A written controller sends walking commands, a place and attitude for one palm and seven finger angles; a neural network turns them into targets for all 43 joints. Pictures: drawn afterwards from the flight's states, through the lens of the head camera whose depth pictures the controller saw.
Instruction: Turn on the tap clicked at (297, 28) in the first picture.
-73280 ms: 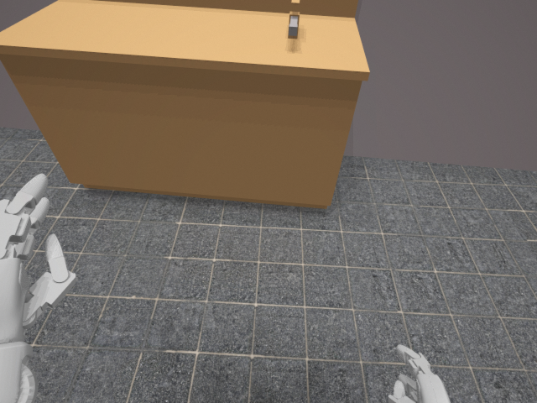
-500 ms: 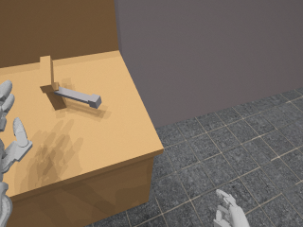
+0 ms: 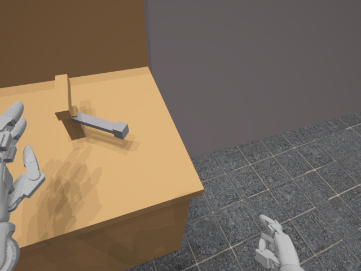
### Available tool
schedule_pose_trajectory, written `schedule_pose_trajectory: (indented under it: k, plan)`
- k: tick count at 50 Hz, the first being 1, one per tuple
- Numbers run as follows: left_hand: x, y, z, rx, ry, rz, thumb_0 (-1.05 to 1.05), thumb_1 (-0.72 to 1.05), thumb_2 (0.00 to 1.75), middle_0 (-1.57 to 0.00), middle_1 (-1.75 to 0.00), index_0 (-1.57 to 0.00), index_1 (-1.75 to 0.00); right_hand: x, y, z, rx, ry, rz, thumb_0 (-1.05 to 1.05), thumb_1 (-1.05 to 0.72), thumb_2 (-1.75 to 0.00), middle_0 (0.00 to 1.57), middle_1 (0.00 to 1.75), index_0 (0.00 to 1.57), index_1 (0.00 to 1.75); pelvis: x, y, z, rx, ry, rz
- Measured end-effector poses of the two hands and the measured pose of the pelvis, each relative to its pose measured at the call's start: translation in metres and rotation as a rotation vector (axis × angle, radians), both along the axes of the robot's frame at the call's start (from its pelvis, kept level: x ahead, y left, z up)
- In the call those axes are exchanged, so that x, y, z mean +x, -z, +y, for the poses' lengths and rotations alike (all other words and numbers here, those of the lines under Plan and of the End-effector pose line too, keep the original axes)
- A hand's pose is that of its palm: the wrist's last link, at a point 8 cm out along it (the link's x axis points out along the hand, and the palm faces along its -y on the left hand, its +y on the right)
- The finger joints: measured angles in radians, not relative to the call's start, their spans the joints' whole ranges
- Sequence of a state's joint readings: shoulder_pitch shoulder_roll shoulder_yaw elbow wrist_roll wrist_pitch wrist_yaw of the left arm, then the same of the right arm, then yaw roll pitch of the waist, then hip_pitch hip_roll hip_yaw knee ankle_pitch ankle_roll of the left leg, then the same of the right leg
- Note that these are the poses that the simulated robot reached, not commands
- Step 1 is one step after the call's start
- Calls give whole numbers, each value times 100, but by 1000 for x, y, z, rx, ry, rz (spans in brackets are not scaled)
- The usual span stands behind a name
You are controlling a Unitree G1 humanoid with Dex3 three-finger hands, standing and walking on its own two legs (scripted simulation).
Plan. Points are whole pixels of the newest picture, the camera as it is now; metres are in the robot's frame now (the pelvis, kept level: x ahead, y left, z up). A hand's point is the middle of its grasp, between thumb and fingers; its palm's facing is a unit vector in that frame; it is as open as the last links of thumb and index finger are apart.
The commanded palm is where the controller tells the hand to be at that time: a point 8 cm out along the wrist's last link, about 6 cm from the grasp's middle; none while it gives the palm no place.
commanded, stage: look again from close up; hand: left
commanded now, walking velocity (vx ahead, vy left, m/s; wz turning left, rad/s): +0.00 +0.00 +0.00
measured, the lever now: (120, 130) +0.40 +0.18 +0.08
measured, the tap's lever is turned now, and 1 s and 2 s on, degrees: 52 52 52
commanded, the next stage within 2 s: come to a stop and stand still in 0.30 s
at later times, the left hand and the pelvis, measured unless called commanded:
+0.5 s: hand (56, 183) +0.21 +0.22 +0.17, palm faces +0.42 -0.85 -0.32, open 7.4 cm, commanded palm +0.15 +0.26 +0.18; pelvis -0.01 -0.02 +0.00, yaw +0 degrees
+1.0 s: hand (68, 174) +0.23 +0.22 +0.15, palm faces +0.29 -0.85 -0.44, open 7.4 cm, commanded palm +0.17 +0.25 +0.18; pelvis +0.00 -0.02 +0.00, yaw -1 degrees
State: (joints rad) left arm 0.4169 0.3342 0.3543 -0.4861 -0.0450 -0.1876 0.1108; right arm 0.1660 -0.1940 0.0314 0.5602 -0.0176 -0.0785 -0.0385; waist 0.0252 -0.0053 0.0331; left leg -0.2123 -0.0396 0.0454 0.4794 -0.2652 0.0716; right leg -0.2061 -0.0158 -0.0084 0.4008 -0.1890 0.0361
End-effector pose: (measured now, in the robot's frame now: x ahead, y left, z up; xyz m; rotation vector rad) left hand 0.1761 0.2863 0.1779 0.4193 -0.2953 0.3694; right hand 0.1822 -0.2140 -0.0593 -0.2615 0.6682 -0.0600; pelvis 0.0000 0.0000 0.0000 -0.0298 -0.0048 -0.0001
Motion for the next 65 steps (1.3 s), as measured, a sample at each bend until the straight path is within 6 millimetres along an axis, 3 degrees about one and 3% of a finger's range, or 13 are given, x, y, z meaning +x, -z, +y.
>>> schedule_pose_trajectory:
  k: [18, 30, 33, 36, 38, 43, 47, 52, 56, 65]
  plan:
    - [-10, 2, -20, -29, -25, 21, 2, 89, 90, -21, -30, -21, -30, -23, 6, -28, -5, 51, 19, 1, -90, -90, 20, 30, 20, 30, -5, -3, -18, 4, -1, -11]
    - [-9, 1, -29, -27, -20, 26, 2, 89, 90, -21, -30, -21, -30, -25, 4, -43, -18, 68, 22, 1, -90, -90, 20, 30, 20, 30, -4, -3, -25, 3, -6, -10]
    - [6, -26, -2, 153, -44, -62, 2, 89, 90, -21, -30, -22, -30, -27, 9, -40, -26, 11, 51, 1, -90, -90, 20, 30, 20, 30, -14, 0, -31, 4, -21, -5]
    - [19, -41, 15, 145, -85, -132, 2, 89, 90, -21, -30, -22, -30, -30, 15, -39, 16, -4, 74, 1, -90, -90, 20, 30, 20, 30, -20, 1, -31, 14, 2, -3]
    - [22, -35, 3, 117, -44, -112, 2, 90, 90, -20, -30, -21, -30, -32, 16, -38, 56, 17, 59, 1, -90, -90, 20, 30, 20, 30, -19, 1, -27, 17, 19, 2]
    - [18, 5, -45, 81, 145, 82, 2, 90, 90, -20, -30, -21, -30, -40, 20, -35, 79, 76, 58, 1, -90, -90, 20, 30, 20, 30, -8, 1, -21, 20, 43, 10]
    - [18, 21, -39, 73, 145, 145, 2, 89, 90, -21, -30, -22, -30, -44, 21, -35, 47, 88, 97, 1, -90, -90, 20, 30, 20, 30, -1, 1, -23, 19, 33, 7]
    - [25, 7, -19, 71, 53, 52, 2, 89, 90, -22, -30, -22, -30, -33, 20, -35, 18, 58, 102, 2, -90, -90, 20, 30, 20, 30, 4, 2, -23, 12, 21, 2]
    - [28, -2, -20, 53, 49, -16, 2, 89, 90, -21, -30, -22, -30, -16, 13, -33, 11, 46, 60, 2, -90, -90, 20, 30, 20, 30, 9, 2, -19, 9, 22, 6]
    - [29, 11, -16, 23, 62, 39, 2, 89, 90, -21, -30, -21, -30, 12, -3, -23, 10, 42, -21, 1, -90, -90, 20, 30, 20, 30, 14, 1, -14, 7, 22, 8]
